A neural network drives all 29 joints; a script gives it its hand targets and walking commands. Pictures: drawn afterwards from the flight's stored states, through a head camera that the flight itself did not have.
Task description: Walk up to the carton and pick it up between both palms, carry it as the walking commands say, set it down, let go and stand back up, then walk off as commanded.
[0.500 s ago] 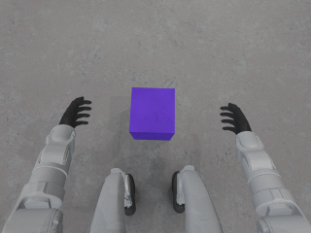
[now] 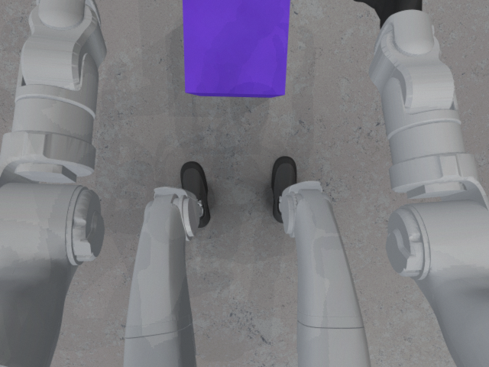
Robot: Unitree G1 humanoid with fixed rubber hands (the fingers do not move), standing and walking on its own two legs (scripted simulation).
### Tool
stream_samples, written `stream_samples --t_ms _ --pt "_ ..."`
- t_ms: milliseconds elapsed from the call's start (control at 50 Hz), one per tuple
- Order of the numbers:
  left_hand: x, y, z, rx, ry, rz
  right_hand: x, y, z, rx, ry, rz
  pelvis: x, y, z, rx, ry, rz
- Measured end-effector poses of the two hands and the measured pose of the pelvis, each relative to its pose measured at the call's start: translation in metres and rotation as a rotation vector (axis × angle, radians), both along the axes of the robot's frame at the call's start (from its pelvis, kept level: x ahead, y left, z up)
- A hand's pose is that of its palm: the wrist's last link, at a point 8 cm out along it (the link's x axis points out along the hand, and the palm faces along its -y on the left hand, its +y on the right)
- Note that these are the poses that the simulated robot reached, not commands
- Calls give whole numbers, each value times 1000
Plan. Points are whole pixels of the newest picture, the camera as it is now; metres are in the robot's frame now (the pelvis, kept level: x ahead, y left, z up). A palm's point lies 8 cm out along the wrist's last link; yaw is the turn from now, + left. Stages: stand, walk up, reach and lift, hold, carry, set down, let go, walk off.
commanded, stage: reach and lift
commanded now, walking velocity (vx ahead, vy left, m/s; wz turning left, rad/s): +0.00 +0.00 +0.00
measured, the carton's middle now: (236, 48) +0.54 +0.00 -0.53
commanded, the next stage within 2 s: none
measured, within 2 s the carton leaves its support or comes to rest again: neither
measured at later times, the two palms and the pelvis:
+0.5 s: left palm out of the picture +0.56 +0.17 -0.23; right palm (362, 14) +0.53 -0.17 -0.24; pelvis -0.01 +0.01 -0.08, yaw +0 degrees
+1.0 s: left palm (143, 26) +0.56 +0.17 -0.38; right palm (333, 41) +0.52 -0.18 -0.39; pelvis -0.01 +0.01 -0.22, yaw +1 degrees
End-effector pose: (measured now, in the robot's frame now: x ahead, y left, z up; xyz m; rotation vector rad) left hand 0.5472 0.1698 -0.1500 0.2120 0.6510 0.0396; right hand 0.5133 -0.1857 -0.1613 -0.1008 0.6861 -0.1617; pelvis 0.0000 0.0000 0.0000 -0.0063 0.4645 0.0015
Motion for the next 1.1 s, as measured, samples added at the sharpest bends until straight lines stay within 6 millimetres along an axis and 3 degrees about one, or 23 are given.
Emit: stream_samples --t_ms 100,240,360,500,660,900,1100 --pt "4 -2 -20 -29 18 33 8 7 -16 16 -1 -8 2 0 -7 10 72 -6" --pt "6 -2 -16 -43 5 34 12 8 -7 12 -29 -17 -2 3 -10 9 67 -8" --pt "9 -2 -31 -54 11 49 13 9 -23 22 -15 -34 -8 7 -28 8 53 -10" --pt "13 -3 -82 -52 8 55 15 11 -75 28 -17 -42 -11 10 -79 12 59 -12" --pt "2 3 -149 -77 51 125 6 8 -142 49 15 -73 -11 11 -131 19 74 -10" --pt "5 0 -208 -100 39 140 11 3 -200 62 2 -85 -10 8 -194 24 74 0" --pt "6 1 -261 -99 48 151 7 1 -259 67 45 -90 -7 7 -233 25 95 7"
